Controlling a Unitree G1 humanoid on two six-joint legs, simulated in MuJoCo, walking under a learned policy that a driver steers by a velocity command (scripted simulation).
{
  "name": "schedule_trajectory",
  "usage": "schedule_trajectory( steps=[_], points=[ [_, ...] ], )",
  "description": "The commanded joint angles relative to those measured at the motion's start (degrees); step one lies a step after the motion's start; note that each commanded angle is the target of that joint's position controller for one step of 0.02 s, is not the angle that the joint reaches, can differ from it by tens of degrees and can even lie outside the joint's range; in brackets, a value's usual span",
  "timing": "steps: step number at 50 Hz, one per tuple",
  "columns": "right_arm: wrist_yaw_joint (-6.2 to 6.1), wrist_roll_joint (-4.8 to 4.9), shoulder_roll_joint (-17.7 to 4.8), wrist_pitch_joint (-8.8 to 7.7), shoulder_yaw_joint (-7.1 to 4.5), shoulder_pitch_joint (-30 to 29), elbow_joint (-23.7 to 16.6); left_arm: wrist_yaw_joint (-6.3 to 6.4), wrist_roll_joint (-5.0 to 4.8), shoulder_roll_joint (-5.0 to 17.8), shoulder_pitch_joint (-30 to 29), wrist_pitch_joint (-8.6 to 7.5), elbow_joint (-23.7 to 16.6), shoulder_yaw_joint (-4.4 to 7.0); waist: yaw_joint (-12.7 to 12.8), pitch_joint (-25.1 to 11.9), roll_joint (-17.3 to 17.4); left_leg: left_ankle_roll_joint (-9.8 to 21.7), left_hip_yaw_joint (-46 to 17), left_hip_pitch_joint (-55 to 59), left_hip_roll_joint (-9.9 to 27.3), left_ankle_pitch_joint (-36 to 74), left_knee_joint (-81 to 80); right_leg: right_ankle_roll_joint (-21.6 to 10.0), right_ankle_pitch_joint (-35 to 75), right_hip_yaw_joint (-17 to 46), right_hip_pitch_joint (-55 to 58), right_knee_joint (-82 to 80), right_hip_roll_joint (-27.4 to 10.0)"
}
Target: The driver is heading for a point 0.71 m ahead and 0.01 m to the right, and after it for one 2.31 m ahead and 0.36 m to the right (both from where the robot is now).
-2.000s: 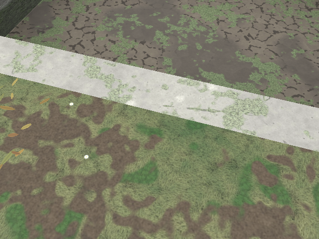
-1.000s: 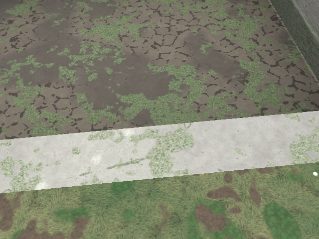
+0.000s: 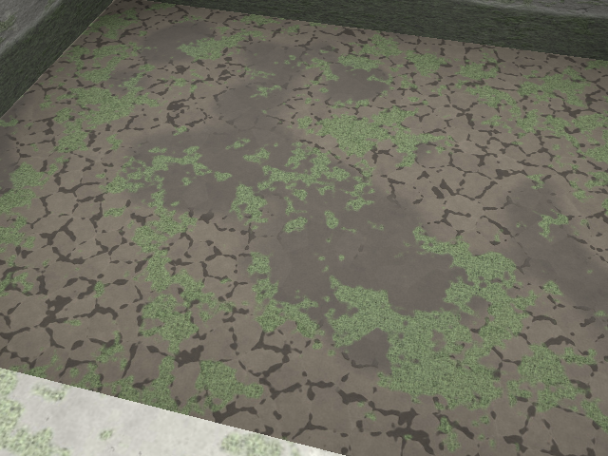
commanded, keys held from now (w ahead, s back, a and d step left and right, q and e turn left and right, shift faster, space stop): w+q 0.26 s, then w+e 0.74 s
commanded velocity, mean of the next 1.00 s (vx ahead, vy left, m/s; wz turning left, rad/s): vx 0.50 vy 0.00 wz -0.02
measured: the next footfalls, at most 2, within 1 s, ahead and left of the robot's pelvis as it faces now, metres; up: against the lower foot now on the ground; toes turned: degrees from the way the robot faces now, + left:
left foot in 0.20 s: +0.23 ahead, +0.15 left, +0.00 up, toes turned +9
right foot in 0.70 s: +0.33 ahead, -0.04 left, +0.00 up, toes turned -16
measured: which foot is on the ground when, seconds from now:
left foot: up 0.00-0.18, down 0.20-0.68, up 0.70-1.00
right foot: down 0.00-0.22, up 0.24-0.68, down 0.70-1.00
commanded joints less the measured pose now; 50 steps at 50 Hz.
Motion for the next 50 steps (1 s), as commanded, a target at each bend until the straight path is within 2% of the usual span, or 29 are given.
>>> schedule_trajectory(
  steps=[1, 4, 8, 9, 10, 11, 12, 13, 15, 17, 20, 23, 26, 27, 29, 30, 31, 33, 34, 35, 36, 37, 38, 39, 40, 41, 44, 47, 50],
  points=[
    [0.88, -0.53, -0.7, -0.83, 0.51, -1.1, -4.0, 0.11, -0.06, 8.5, -2.0, -1.0, -2.9, 2.37, -0.3, 0.7, -5.9, 0.7, -1.5, -3.4, 2.7, 6.3, -8.4, -10.9, 3.4, 11.9, 2.3, -10.9, -16.2],
    [1.79, -0.5, -0.2, -0.82, 1.05, -3.2, -4.0, -0.75, -0.43, 10.1, -2.3, -0.3, -2.6, 2.99, 0.5, 1.5, -5.5, 1.2, 2.7, 3.4, 1.4, 8.6, -16.6, -9.7, 8.5, 6.1, -1.0, -8.7, -15.6],
    [2.16, 0.19, -1.5, -0.09, 0.32, -3.0, -4.1, -1.1, -2.2, 12.0, -0.9, 1.24, -1.8, 3.66, -0.1, 2.5, -7.0, 3.7, 6.6, 10.4, -1.7, 0.8, -22.7, -7.3, 5.9, 4.4, 0.2, -5.6, -17.8],
    [2.46, -4.32, -3.7, 0.42, -0.86, 0.1, -3.8, -0.46, 1.2, 10.8, -0.4, 0.92, -2.4, 2.65, -3.1, -1.7, -5.8, 5.4, 12.3, 20.6, -6.6, 4.3, -25.9, -3.0, 12.7, -2.1, -1.3, 4.1, -15.1],
    [1.89, -4.75, -5.4, 0.06, -2.35, 9.5, 0.0, -0.39, 1.25, 9.9, 1.4, 0.85, -2.2, 2.27, -6.6, -6.1, -1.1, 6.9, 10.0, 32.6, -9.6, 1.7, -28.2, -0.8, 18.6, -5.6, -5.2, 20.3, -11.4],
    [1.27, -3.87, -10.6, -0.48, -3.27, 15.1, -0.3, -0.44, 1.43, 6.0, 1.3, 0.94, -4.4, 1.14, -9.1, -8.9, 12.4, 11.4, -13.8, 39.3, 4.9, -3.3, -36.4, 2.5, -7.9, -6.6, -16.2, 43.6, -6.4],
    [1.53, -0.71, -14.9, 0.24, -3.82, 11.8, -2.7, -0.13, 1.61, 5.9, -3.1, 1.82, -9.9, 0.82, -8.2, -15.0, 17.3, 18.0, -39.4, 43.5, 12.6, -3.1, -48.7, 5.3, -18.9, 3.3, -30.4, 52.1, 1.6],
    [1.22, -0.45, -12.8, 0.49, -3.83, 9.2, -3.2, 0.45, 1.57, 8.5, -8.2, 2.19, -11.2, 0.84, -9.2, -11.1, 8.5, 18.5, -37.4, 41.6, 13.6, -4.8, -49.4, 5.1, -15.1, 7.8, -34.8, 54.0, -1.6],
    [0.31, -2.23, -6.4, 0.3, -1.83, 7.8, -0.7, 0.89, 0.42, 6.3, -5.4, 2.4, -8.7, -0.15, -5.3, -6.3, 2.5, 15.8, -25.2, 32.5, 11.3, 3.8, -45.3, 4.4, -9.7, 6.8, -31.3, 51.1, -5.2],
    [0.71, -2.25, -2.6, -0.86, -0.19, 5.0, -0.3, 0.75, 0.9, 4.9, -1.3, 4.26, -5.9, -0.32, -1.8, -5.3, 2.7, 12.7, -17.2, 22.3, 7.4, 9.9, -45.4, 4.2, -7.2, 7.4, -21.6, 46.8, -5.6],
    [1.41, -2.05, -3.5, -2.69, -0.25, 4.8, 1.1, 0.3, 0.02, 5.5, -1.2, 6.33, -5.1, 0.32, -0.7, -2.6, 1.9, 12.8, -12.9, 17.5, 7.1, 10.7, -47.0, 2.9, -3.3, 9.0, -20.0, 44.0, -2.4],
    [1.2, -1.76, -4.3, -3.6, -0.44, 6.6, 2.5, 0.59, -0.03, 4.3, -4.7, 6.45, -5.8, 0.35, -2.0, 0.2, 0.6, 11.7, -10.9, 20.1, 8.8, 11.7, -47.0, 1.3, 2.0, 13.8, -23.5, 37.4, 0.2],
    [0.85, -2.43, -5.2, -3.43, -0.6, 5.5, 2.4, -0.43, -0.05, 3.2, -9.7, 5.94, -8.3, -0.14, -2.6, 0.2, 1.9, 10.2, -5.6, 20.5, 7.5, 11.3, -46.0, 0.4, 4.7, 11.0, -20.9, 29.5, 1.2],
    [0.63, -1.94, -4.9, -3.27, -0.37, 6.0, 2.9, -0.97, 0.2, 4.2, -9.8, 6.11, -8.4, 0.01, -3.7, -0.5, 2.4, 10.4, -5.4, 23.0, 8.4, 15.5, -44.4, 0.4, 2.1, 10.1, -21.1, 29.8, 1.0],
    [0.35, -2.27, -5.0, -3.02, -0.34, 7.2, 3.3, -1.51, -0.1, 3.2, -10.8, 6.2, -9.8, -0.45, -4.6, -0.9, 2.6, 10.9, -4.9, 25.5, 9.5, 19.0, -42.1, 0.0, -2.1, 8.3, -21.4, 27.5, 0.0],
    [0.27, -2.3, -4.5, -3.17, -0.23, 3.9, 2.4, -1.83, 0.12, 3.7, -11.4, 5.94, -10.5, -0.44, -3.4, 1.2, 1.1, 9.5, -0.1, 19.8, 7.7, 24.6, -40.9, -0.5, -0.8, 5.9, -15.4, 20.3, 0.4],
    [0.09, -2.43, -5.5, -3.49, -0.35, 2.9, 2.2, -1.85, 0.71, 3.2, -9.1, 6.44, -10.1, -0.71, -3.6, -0.7, 4.5, 8.5, 1.8, 17.1, 6.5, 29.7, -38.5, -0.7, -2.3, 1.3, -8.4, 21.9, 2.6],
    [-0.49, -2.28, -7.0, -3.35, -0.6, 1.9, 1.9, -1.75, 0.11, 3.8, -2.3, 7.14, -9.3, -0.41, -1.3, -4.3, 5.0, 7.0, 3.1, 18.2, 6.2, 38.9, -29.6, -3.0, -7.9, 0.9, -1.1, 18.0, 4.4],
    [-0.79, -1.75, -7.7, -2.82, -0.77, -1.2, 1.3, -1.67, -0.43, 3.8, 4.5, 6.36, -7.9, -0.05, 3.7, -6.5, 1.5, 5.0, 4.4, 16.6, 4.8, 36.1, -18.8, -5.9, -5.4, 5.2, 5.7, 6.9, 3.1],
    [-1.74, -1.59, -5.3, -1.68, 0.09, -3.4, -0.6, -1.16, 0.39, 6.3, 6.4, 5.97, -9.0, 0.24, 6.1, -8.6, -9.6, 1.5, 9.4, 11.2, -1.6, 21.8, 1.0, -9.5, 14.3, 19.4, 12.4, 1.4, -5.7],
    [-1.74, -2.63, -2.1, -0.66, 0.84, -4.1, -5.6, -1.7, -0.77, 13.3, 4.3, 5.91, -9.3, 0.87, 1.3, -10.2, -19.9, -0.6, 5.3, -6.5, -10.5, -17.2, 9.6, -16.1, 36.1, 40.0, 17.2, 1.3, -16.3],
    [-2.6, -3.94, -3.9, -0.29, 0.68, -6.3, -5.5, -1.35, -2.32, 13.5, 3.9, 5.92, -9.8, 1.79, 3.9, -11.5, -15.6, -1.8, -1.4, -7.6, -8.2, -15.4, 13.3, -20.1, 31.7, 43.3, 12.6, 0.6, -17.3],
    [-2.65, -3.27, -5.2, -0.36, 0.34, -7.4, -5.1, -0.81, -1.35, 10.4, 0.0, 5.52, -10.8, 0.68, 1.0, -7.0, -11.5, -2.8, -2.0, -9.6, -6.9, -11.3, 15.5, -19.9, 28.9, 39.4, 7.5, 1.1, -16.4],
    [-2.87, -3.19, -6.2, -0.51, 0.35, -8.1, -4.7, -0.26, -1.34, 7.1, -3.9, 5.89, -12.2, -0.22, -0.8, -3.9, -7.1, -4.0, -1.2, -7.9, -5.1, -7.8, 11.0, -17.0, 26.0, 35.2, 1.2, -0.2, -13.5],
    [-3.01, -3.71, -6.6, -0.53, 0.35, -8.1, -4.0, 0.1, -2.02, 5.2, -8.0, 5.6, -13.5, -1.2, -3.3, -1.7, -4.7, -5.4, 0.1, -1.8, -4.1, -4.0, 3.1, -13.7, 34.2, 28.4, -6.2, -1.0, -9.7],
    [-2.75, -4.13, -4.7, -0.06, 0.94, -7.3, -3.8, -0.06, -1.64, 4.8, -9.2, 5.23, -13.8, -1.59, -3.9, -2.9, -7.0, -6.0, 1.5, 4.2, -4.1, -3.3, -2.2, -11.8, 38.7, 25.9, -9.0, -1.6, -7.2],
    [-1.55, -5.02, -2.1, 1.2, 2.07, -8.0, -2.7, -0.31, -0.75, 5.9, -7.5, 5.03, -12.9, -1.74, -2.8, -7.7, -7.2, -5.5, 2.6, 9.3, -4.5, -0.4, -10.2, -7.6, 43.8, 25.5, -3.7, -1.0, -4.9],
    [-0.35, -3.51, -0.7, 1.08, 3.08, -13.8, -4.3, 0.0, -0.19, 6.3, -10.2, 6.75, -14.2, -1.5, -1.4, -7.2, -6.0, -5.1, 1.8, 12.4, -5.7, 1.3, -20.7, -5.3, 25.5, 26.6, -2.9, -2.0, -2.9],
    [0.51, -3.73, -0.1, 0.49, 3.55, -14.6, -5.0, 0.0, 0.21, 6.8, -12.4, 7.82, -14.9, -1.12, -0.9, -7.1, -6.7, -4.6, 1.7, 17.7, -6.3, -0.2, -20.7, -7.2, 15.6, 31.0, -5.5, -3.3, -3.6]
  ],
)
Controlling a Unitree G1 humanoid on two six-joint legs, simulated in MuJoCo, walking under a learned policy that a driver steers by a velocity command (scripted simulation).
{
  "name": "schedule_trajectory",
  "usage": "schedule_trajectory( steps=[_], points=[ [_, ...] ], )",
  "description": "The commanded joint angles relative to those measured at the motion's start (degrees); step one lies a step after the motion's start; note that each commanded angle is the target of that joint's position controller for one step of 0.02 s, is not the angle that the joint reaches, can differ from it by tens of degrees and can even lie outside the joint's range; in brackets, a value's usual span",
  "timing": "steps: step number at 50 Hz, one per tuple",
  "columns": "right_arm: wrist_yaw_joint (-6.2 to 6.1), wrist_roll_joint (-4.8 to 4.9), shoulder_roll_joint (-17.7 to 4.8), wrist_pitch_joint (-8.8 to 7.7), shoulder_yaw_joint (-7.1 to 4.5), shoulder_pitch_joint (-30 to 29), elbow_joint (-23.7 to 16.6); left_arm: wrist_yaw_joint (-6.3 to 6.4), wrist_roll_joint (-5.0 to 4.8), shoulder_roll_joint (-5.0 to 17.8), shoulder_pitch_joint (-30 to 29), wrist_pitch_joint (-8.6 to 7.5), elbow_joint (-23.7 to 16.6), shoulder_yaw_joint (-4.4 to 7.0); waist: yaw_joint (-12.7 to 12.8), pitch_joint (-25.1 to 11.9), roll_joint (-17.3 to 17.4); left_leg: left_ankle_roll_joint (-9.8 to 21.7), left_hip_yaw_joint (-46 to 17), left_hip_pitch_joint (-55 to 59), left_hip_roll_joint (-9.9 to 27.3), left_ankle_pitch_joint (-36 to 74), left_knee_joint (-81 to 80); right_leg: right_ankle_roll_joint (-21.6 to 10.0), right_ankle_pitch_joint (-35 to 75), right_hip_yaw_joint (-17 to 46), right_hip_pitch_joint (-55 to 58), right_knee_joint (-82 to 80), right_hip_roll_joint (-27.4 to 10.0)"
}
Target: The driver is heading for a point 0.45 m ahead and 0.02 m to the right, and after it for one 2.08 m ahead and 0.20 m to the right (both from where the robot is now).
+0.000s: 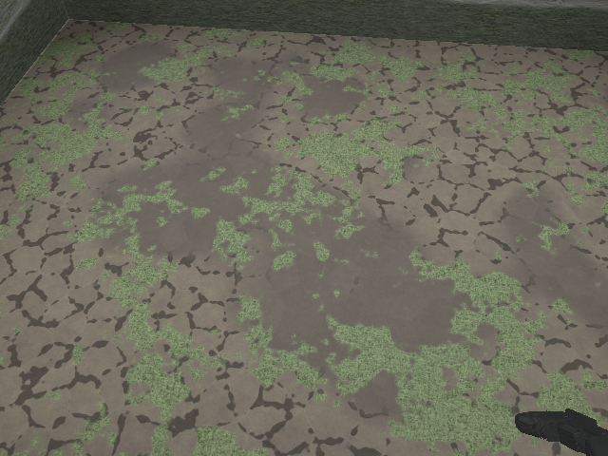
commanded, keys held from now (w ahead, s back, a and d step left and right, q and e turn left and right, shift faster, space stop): w+e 0.46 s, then w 0.54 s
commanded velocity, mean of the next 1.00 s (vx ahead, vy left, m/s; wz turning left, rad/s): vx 0.50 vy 0.00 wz -0.39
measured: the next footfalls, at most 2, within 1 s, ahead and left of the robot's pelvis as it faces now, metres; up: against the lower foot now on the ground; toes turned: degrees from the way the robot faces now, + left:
left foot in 0.06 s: +0.09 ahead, +0.11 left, +0.00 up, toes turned -11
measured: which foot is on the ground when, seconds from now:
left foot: up 0.00-0.04, down 0.06-1.00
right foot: down 0.00-1.00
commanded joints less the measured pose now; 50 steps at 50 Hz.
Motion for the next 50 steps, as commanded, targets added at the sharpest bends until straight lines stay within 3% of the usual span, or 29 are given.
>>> schedule_trajectory(
  steps=[1, 2, 3, 4, 5, 6, 7, 8, 11, 14, 15, 16, 17, 18, 19, 20, 22, 23, 26, 29, 34, 37, 44, 45, 47, 50],
  points=[
    [0.53, 0.72, -2.7, -1.11, -0.37, -0.4, -4.4, 0.25, 0.2, 8.7, -5.7, 0.03, -5.6, 2.73, -1.9, -6.5, -5.6, 1.1, 1.8, 8.4, -1.4, -1.5, -9.3, -4.6, 8.2, 17.8, 2.7, -9.2, -12.6],
    [0.64, 0.02, -0.4, -1.5, 0.35, 1.3, -3.5, 0.22, -0.22, 8.2, -6.8, 0.4, -6.0, 2.62, -2.2, -7.3, -4.4, 2.4, 2.8, 15.4, -1.1, 2.7, -14.7, -4.0, 5.6, 18.5, 0.7, -8.1, -12.2],
    [0.58, -0.68, 0.2, -1.64, 0.4, 4.2, -2.8, 0.49, -0.83, 7.3, -6.9, 0.41, -6.0, 2.36, -3.0, -8.4, -3.1, 3.8, 2.8, 24.5, 0.8, 5.2, -14.6, -3.0, 3.3, 17.7, -4.5, -5.7, -11.2],
    [0.47, -1.01, -2.5, -1.9, -0.54, 3.0, -3.0, 0.2, -1.7, 4.9, -5.4, 0.08, -6.8, 1.72, -1.2, -10.7, 4.0, 6.1, -0.9, 33.1, 4.8, 8.3, -10.8, -0.6, -5.7, 12.7, -12.9, -3.6, -7.6],
    [0.61, -0.81, -3.9, -1.9, -1.08, 2.7, -3.9, -0.05, -1.88, 4.3, -7.8, -0.24, -7.6, 1.46, -3.9, -10.2, 10.0, 8.9, -7.6, 31.6, 10.2, 5.5, -15.7, 1.0, -11.5, 5.6, -15.5, 2.6, -3.7],
    [0.55, -0.54, -5.2, -1.91, -1.18, 3.5, -4.5, -0.24, -1.24, 5.8, -10.7, -0.58, -8.5, 1.98, -5.6, -7.7, 10.5, 11.5, -13.4, 27.4, 14.8, 6.4, -20.3, 2.3, -12.8, 2.0, -15.9, 7.8, -2.8],
    [0.42, -0.33, -5.9, -2.03, -1.28, 3.5, -4.8, -0.48, -0.39, 7.1, -12.4, -0.93, -8.8, 2.44, -5.9, -6.0, 7.7, 13.3, -15.8, 22.1, 17.1, 8.0, -22.7, 3.3, -11.8, 0.4, -13.5, 11.5, -4.1],
    [0.36, 0.07, -5.5, -2.4, -0.98, 2.1, -5.0, -0.87, -0.36, 7.0, -12.9, -1.08, -9.1, 2.52, -4.7, -5.2, 5.7, 13.5, -14.6, 17.8, 17.1, 8.3, -23.6, 4.0, -9.7, -0.8, -10.6, 13.0, -5.4],
    [0.85, 0.83, -4.2, -3.16, -0.38, -3.1, -6.2, -1.67, 0.23, 4.6, -9.5, -0.74, -7.8, 1.79, -0.6, -5.7, 5.5, 9.7, -6.0, 9.5, 12.0, 4.5, -22.6, 3.7, -4.2, -3.9, 1.2, 10.0, -6.1],
    [1.52, 1.04, -3.7, -2.41, -0.33, -3.2, -6.4, -1.89, 1.16, 3.6, -7.9, 0.21, -7.0, 1.15, 0.1, -5.9, 3.1, 6.5, 0.5, 7.9, 7.7, -2.0, -18.0, 2.0, -3.5, -4.5, 7.0, 3.4, -5.5],
    [1.79, 0.85, -2.6, -1.95, -0.07, -1.8, -7.1, -1.88, 0.76, 4.7, -8.8, 0.42, -7.1, 1.31, -1.4, -5.8, -1.2, 5.0, 3.8, 7.5, 4.8, -4.7, -15.4, 0.8, -4.6, -1.0, 6.6, 1.0, -6.9],
    [2.2, 0.52, -0.7, -1.64, 0.6, -2.8, -8.1, -1.92, -0.91, 7.6, -9.8, 0.63, -7.7, 2.16, -0.5, -4.5, -9.0, 2.8, 10.1, 9.1, 1.0, -6.0, -10.2, -0.8, -12.1, 7.1, 0.1, -5.5, -9.6],
    [2.22, 0.47, -0.8, -1.57, 0.51, -4.4, -8.7, -1.94, -1.49, 9.3, -10.3, 0.9, -8.3, 2.48, 0.3, -2.1, -13.2, 2.0, 11.1, 8.6, -1.2, -4.3, -5.5, -2.4, -14.5, 13.9, -2.4, -10.3, -11.8],
    [2.32, 0.54, -1.3, -1.61, 0.3, -3.8, -8.7, -1.69, -1.27, 10.3, -11.0, 1.09, -8.7, 2.6, -0.2, -1.4, -15.0, 1.8, 10.0, 7.1, -1.9, -4.2, -4.8, -3.6, -12.8, 17.6, -1.9, -11.8, -13.0],
    [2.51, 0.54, -1.6, -1.85, 0.23, -2.4, -8.7, -1.44, -0.89, 10.7, -12.2, 1.25, -9.0, 2.65, -1.2, -2.0, -14.2, 1.9, 9.0, 7.2, -1.9, -3.6, -5.3, -4.0, -8.1, 18.7, -0.9, -11.1, -13.5],
    [2.43, 0.68, -1.7, -2.56, 0.11, -0.8, -8.2, -1.16, -1.47, 11.0, -13.4, 1.24, -9.3, 2.95, -2.0, -3.5, -12.3, 2.2, 8.6, 9.6, -1.6, -1.6, -7.1, -3.6, -5.6, 18.2, -0.4, -10.1, -13.0],
    [2.08, 0.34, -1.0, -3.36, 0.08, 0.3, -7.2, -0.69, -1.71, 8.8, -14.7, 0.91, -9.2, 2.29, -2.2, -6.9, -8.5, 2.9, 8.6, 17.6, -0.6, 1.3, -9.4, -2.0, -2.2, 15.2, -2.4, -8.7, -10.7],
    [1.91, -0.11, -0.4, -2.96, 0.11, 0.0, -7.5, -0.56, -1.99, 7.9, -13.8, 0.36, -8.8, 1.86, -1.8, -8.0, -6.9, 3.6, 8.8, 21.3, 0.1, 1.1, -10.0, -1.3, -3.4, 13.7, -4.1, -8.6, -9.5],
    [2.24, -0.56, 0.7, -2.42, 0.55, 0.5, -7.6, -0.94, -1.7, 5.6, -13.9, -0.56, -7.9, 0.88, -2.6, -8.8, -2.1, 4.8, 7.6, 26.2, 3.4, -0.2, -11.4, -0.3, -7.1, 10.0, -7.0, -6.7, -7.6],
    [2.65, 0.08, -0.4, -2.52, 0.51, -0.1, -8.0, -1.53, -1.5, 5.0, -13.8, -0.84, -7.5, 0.43, -2.2, -6.2, 0.2, 5.8, 6.1, 22.9, 5.5, -4.1, -14.4, 0.8, -6.5, 7.3, -6.6, -4.7, -6.5],
    [2.64, 0.63, -0.7, -2.48, 0.64, 0.1, -8.2, -1.6, -1.11, 4.7, -12.6, -1.3, -6.4, -0.03, -1.6, -3.7, -0.8, 6.3, 6.6, 20.0, 5.7, -5.6, -15.6, 1.3, -4.7, 6.4, -5.3, -3.8, -6.1],
    [1.57, 1.05, -1.1, -2.44, 0.11, 2.6, -7.0, -0.74, -0.88, 3.4, -12.6, -0.96, -5.9, -0.31, -1.7, -4.4, -0.8, 7.0, 6.3, 22.9, 6.4, -2.1, -14.7, 0.4, -1.1, 5.1, -5.9, -2.1, -6.3],
    [1.34, 1.16, -0.9, -2.36, -0.01, 3.6, -6.3, -0.11, -0.87, 2.9, -12.3, -0.7, -5.2, -0.38, -2.1, -5.0, -2.2, 6.7, 7.6, 23.8, 5.6, 4.3, -12.6, 0.3, 5.3, 4.8, -4.7, -0.3, -6.5],
    [1.32, 1.44, -1.4, -1.64, 0.05, 1.8, -7.1, -0.93, -0.2, 2.3, -14.0, -0.92, -6.2, -0.6, -1.2, -2.2, -1.0, 7.0, 6.0, 22.5, 7.6, 15.2, -11.5, 0.7, 12.3, 2.5, -6.8, 2.8, -6.5],
    [1.31, 1.0, -1.7, -1.1, -0.46, 2.9, -6.7, -0.82, 0.26, 2.4, -11.4, -1.45, -5.1, -0.49, -1.0, -7.0, -0.7, 7.3, 6.4, 24.2, 8.1, 20.0, -9.8, 0.9, 15.2, 1.5, -4.2, 3.3, -6.5],
    [1.18, 0.79, -0.9, -0.64, -0.51, 2.5, -6.9, -0.54, -0.1, 2.3, -11.8, -1.7, -4.7, -0.58, -1.5, -9.5, -1.0, 6.4, 7.9, 24.0, 6.7, 17.6, -9.0, 0.5, 18.6, 1.3, -1.7, 3.2, -6.9]
  ],
)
